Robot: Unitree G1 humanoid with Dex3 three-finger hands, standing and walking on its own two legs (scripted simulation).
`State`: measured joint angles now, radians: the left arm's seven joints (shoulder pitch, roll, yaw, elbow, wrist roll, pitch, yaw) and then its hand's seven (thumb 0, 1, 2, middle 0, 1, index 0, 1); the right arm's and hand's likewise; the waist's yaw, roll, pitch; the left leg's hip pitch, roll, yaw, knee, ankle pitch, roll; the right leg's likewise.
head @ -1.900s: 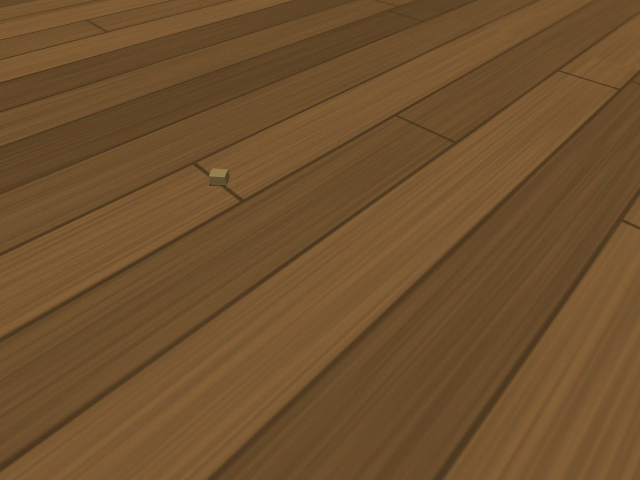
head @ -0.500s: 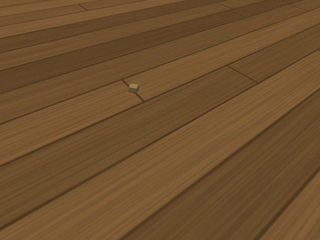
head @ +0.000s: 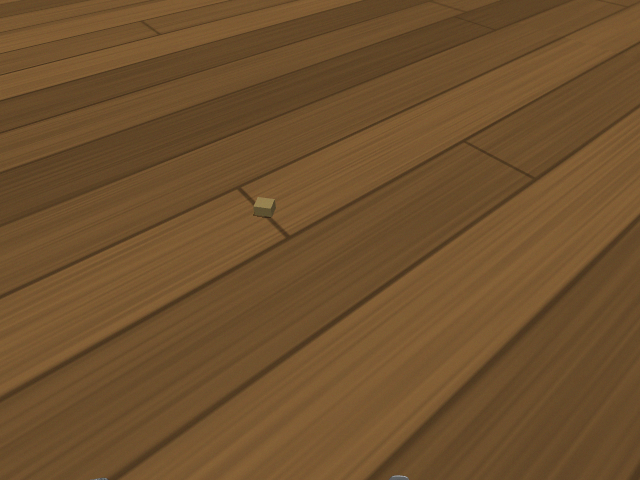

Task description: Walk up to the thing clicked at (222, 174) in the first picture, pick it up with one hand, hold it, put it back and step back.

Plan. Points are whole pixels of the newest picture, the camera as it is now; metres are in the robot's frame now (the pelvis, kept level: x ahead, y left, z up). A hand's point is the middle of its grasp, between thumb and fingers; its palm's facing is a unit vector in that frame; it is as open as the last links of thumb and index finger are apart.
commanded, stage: walk up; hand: left
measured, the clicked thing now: (264, 207) +1.40 +0.23 -0.74
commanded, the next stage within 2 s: none
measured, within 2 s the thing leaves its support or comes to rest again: neither
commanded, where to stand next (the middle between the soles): +1.04 -0.01 m, yaw +2 degrees
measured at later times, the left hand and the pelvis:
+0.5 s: hand (136, 428) +0.27 +0.29 -0.16, palm faces +0.03 -0.94 -0.35, open 7.4 cm; pelvis +0.27 +0.00 -0.01, yaw +2 degrees
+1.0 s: hand (201, 244) +0.61 +0.24 -0.12, palm faces -0.02 -0.92 -0.40, open 7.4 cm; pelvis +0.49 -0.03 -0.01, yaw +1 degrees
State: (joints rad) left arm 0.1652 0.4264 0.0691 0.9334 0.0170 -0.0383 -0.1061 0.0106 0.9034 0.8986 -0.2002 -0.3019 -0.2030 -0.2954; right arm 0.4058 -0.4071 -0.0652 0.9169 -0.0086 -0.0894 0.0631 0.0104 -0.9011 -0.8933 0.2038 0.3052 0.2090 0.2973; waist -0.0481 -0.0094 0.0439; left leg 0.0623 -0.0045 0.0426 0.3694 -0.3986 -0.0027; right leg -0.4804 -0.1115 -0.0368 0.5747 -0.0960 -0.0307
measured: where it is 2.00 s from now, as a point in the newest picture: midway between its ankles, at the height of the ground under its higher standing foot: (325, 306)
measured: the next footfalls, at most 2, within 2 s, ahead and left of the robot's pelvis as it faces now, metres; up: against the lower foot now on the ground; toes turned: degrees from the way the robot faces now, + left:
right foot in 0.04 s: +0.20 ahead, -0.15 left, +0.00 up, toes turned -5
left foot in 0.46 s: +0.40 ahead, +0.12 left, +0.00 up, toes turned +8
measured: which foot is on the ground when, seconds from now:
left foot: down 0.00-0.06, up 0.08-0.44, down 0.46-0.92, up 0.94-1.00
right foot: up 0.00-0.02, down 0.04-0.48, up 0.50-0.88, down 0.90-1.00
